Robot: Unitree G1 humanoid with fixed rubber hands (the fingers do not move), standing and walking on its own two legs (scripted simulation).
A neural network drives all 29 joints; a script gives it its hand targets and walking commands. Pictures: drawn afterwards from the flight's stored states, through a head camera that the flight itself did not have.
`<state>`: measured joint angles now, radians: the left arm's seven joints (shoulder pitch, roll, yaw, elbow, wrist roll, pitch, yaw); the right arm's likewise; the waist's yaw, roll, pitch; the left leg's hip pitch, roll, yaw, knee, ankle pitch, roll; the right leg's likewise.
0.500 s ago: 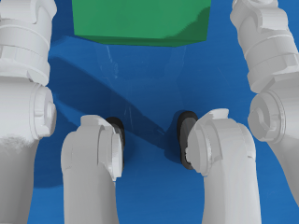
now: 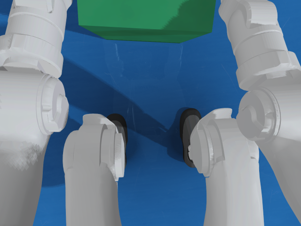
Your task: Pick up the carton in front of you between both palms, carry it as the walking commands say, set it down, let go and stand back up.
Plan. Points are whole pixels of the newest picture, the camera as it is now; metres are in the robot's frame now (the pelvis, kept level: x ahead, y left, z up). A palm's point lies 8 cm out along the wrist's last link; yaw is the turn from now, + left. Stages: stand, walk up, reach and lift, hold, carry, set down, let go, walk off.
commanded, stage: reach and lift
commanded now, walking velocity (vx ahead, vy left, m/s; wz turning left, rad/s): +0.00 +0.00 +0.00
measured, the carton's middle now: out of the picture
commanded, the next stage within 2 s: none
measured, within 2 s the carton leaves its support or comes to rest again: leaves its support in 0.22 s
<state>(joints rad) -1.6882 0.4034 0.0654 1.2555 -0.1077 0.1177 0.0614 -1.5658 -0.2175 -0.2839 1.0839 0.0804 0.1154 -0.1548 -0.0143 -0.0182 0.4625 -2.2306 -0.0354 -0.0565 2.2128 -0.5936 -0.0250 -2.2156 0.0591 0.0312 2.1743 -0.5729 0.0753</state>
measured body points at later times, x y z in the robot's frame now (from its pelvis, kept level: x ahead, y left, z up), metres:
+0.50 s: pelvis +0.01 -0.01 +0.05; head +0.31 +0.03 +0.38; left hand +0.55 +0.18 -0.04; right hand +0.55 -0.12 -0.04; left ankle +0.11 +0.13 -0.34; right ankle +0.12 -0.14 -0.34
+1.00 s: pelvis +0.01 -0.01 +0.16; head +0.26 +0.02 +0.53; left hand +0.50 +0.18 +0.10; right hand +0.51 -0.13 +0.10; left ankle +0.11 +0.13 -0.34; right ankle +0.12 -0.14 -0.34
